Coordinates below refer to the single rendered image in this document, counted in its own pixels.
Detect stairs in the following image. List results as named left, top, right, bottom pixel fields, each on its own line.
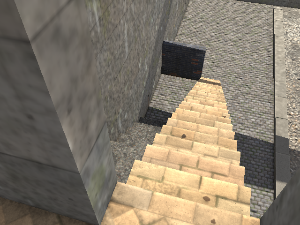
left=127, top=77, right=251, bottom=216

